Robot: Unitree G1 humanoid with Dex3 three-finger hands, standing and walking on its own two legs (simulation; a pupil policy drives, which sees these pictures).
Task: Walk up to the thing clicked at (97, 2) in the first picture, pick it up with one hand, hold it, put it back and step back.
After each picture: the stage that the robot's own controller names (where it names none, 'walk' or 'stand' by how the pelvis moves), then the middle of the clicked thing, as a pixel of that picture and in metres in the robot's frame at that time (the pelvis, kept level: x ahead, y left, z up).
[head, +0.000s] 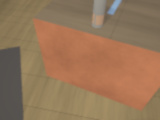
stand; (99, 7) +0.89 -0.10 +0.01
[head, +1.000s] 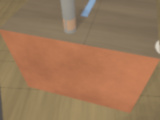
walk; (68, 11) +0.79 +0.11 +0.03
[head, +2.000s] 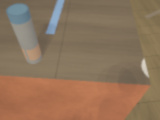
stand; (27, 37) +0.52 +0.24 +0.05
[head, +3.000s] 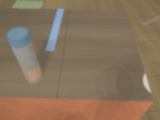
stand; (27, 58) +0.46 +0.22 +0.02
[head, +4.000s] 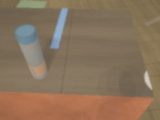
stand; (33, 55) +0.49 +0.21 +0.01
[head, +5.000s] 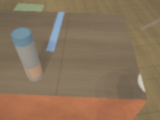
stand; (29, 57) +0.49 +0.22 +0.01
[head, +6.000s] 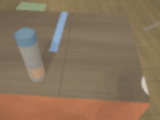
stand; (32, 57) +0.48 +0.21 +0.01
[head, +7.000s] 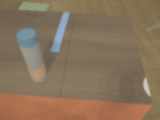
stand; (33, 58) +0.48 +0.21 +0.01
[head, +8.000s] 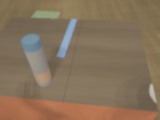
rise first; (38, 62) +0.47 +0.22 +0.01
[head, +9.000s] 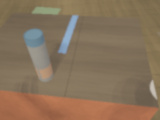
go down; (40, 58) +0.49 +0.22 +0.01
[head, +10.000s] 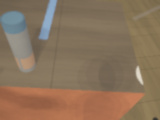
go down; (21, 46) +0.50 +0.20 +0.03
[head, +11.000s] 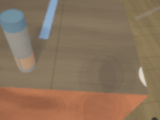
go down; (20, 45) +0.49 +0.20 +0.04
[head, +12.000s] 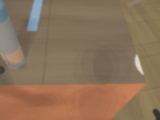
close in; (5, 39) +0.48 +0.22 +0.07
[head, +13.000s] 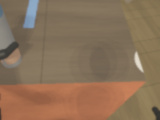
close; (0, 37) +0.48 +0.22 +0.08
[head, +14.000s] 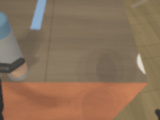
lift; (8, 52) +0.43 +0.21 +0.08
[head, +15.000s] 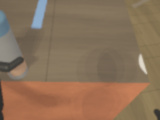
lift; (7, 50) +0.43 +0.21 +0.08
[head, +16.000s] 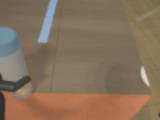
lift; (13, 69) +0.36 +0.20 +0.10
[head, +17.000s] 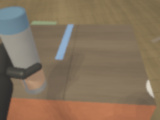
hold; (24, 56) +0.32 +0.17 +0.22
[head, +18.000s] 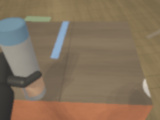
hold; (24, 65) +0.32 +0.17 +0.18
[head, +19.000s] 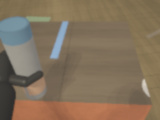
crouch; (26, 64) +0.33 +0.16 +0.18
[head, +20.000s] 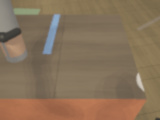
crouch; (4, 23) +0.45 +0.21 +0.22
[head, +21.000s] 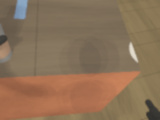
lower; out of the picture +0.49 +0.22 +0.09
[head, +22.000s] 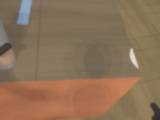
lower; out of the picture +0.47 +0.22 +0.09
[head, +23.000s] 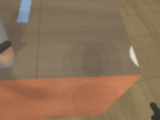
lower; out of the picture +0.48 +0.22 +0.09
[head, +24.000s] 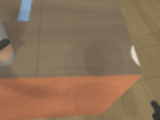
lower; out of the picture +0.48 +0.23 +0.09
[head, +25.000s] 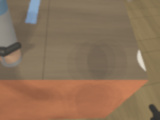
draw back; (2, 34) +0.47 +0.21 +0.09
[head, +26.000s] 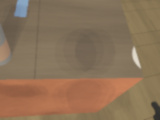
rise; out of the picture +0.46 +0.22 +0.09
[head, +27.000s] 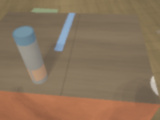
sink last; (32, 58) +0.46 +0.22 +0.06
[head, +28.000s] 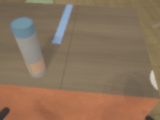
stand; (31, 51) +0.47 +0.22 +0.06
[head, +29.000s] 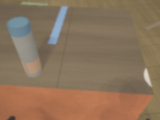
stand; (27, 50) +0.48 +0.22 +0.07
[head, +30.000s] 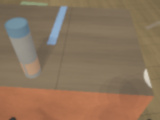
stand; (25, 51) +0.48 +0.22 +0.07
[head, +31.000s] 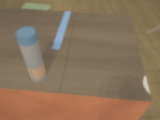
stand; (33, 57) +0.48 +0.21 +0.02
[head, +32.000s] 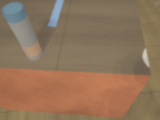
walk; (25, 35) +0.53 +0.24 +0.04
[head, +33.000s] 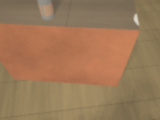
walk; out of the picture +0.82 +0.20 +0.03
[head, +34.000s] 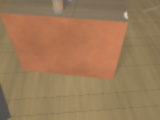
stand; out of the picture +1.09 +0.22 +0.02
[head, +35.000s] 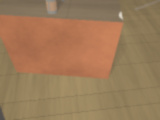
stand; out of the picture +1.06 +0.20 +0.01
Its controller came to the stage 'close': yes
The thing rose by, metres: 0.20
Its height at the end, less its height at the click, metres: +0.00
